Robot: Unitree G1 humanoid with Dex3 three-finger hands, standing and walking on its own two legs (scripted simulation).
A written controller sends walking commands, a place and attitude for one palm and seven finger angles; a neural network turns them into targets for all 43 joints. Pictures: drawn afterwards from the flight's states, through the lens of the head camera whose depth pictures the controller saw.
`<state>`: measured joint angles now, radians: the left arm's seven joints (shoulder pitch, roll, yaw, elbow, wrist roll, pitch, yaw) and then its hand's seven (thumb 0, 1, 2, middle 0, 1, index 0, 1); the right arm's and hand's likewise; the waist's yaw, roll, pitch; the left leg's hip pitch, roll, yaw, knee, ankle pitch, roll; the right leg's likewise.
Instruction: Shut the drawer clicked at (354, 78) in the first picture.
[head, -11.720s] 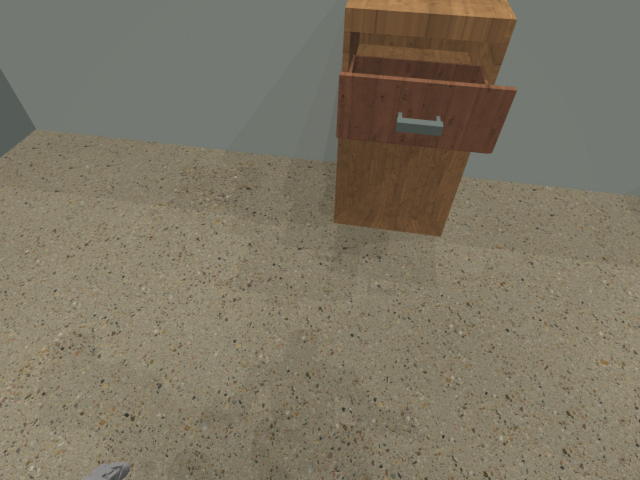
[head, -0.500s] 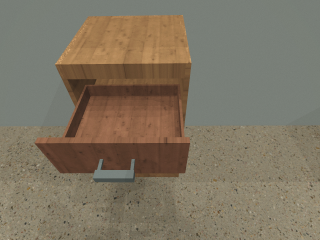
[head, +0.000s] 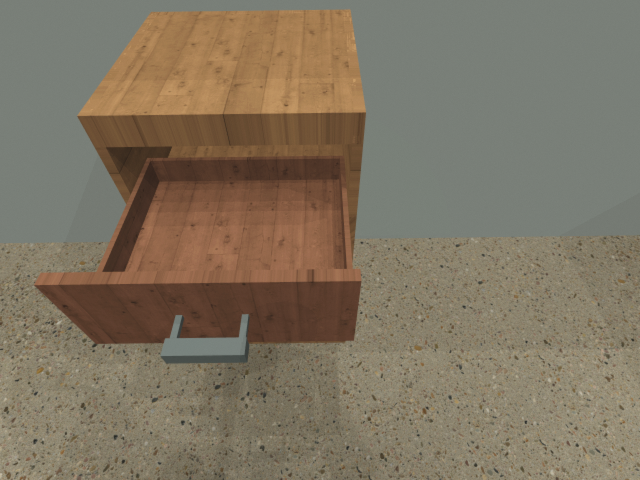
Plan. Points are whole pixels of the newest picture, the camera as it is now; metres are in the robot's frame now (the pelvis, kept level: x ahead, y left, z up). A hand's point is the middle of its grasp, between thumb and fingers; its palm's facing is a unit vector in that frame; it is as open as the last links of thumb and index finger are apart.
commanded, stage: look again from close up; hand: left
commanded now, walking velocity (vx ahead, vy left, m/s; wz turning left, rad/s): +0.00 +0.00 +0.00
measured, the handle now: (209, 335) +0.32 +0.18 -0.04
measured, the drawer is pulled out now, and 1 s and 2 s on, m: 0.29 0.29 0.29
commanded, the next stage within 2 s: raise the hand and make a fist in 0.42 s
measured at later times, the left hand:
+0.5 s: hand out of the picture +0.04 +0.21 -0.18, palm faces +0.00 -0.98 -0.21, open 7.4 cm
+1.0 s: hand out of the picture +0.12 +0.18 -0.04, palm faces +0.09 -1.00 -0.03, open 5.6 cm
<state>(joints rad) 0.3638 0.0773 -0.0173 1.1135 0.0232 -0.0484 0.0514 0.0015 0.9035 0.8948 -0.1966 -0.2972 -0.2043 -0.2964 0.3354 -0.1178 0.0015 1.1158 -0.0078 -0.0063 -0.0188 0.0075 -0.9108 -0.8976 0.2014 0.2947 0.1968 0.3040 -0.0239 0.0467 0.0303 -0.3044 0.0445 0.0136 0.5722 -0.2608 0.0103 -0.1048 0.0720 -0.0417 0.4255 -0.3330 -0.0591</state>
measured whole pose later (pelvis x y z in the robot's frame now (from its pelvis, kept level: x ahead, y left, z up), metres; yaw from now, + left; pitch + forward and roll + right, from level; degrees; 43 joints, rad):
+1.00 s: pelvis -0.04 +0.00 -0.08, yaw +2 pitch +12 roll -1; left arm 0.61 0.18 0.06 -0.02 -0.23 -0.56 -0.21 0.01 0.90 0.90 -0.45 -0.61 -0.52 -0.63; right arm 0.14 -0.26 -0.05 0.54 0.02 -0.25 -0.03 0.01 -0.91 -0.90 0.20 0.29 0.20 0.30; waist 0.03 -0.01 -0.15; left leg -0.87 0.01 -0.02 1.13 -0.47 -0.01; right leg -0.79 0.04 -0.15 1.12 -0.55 -0.10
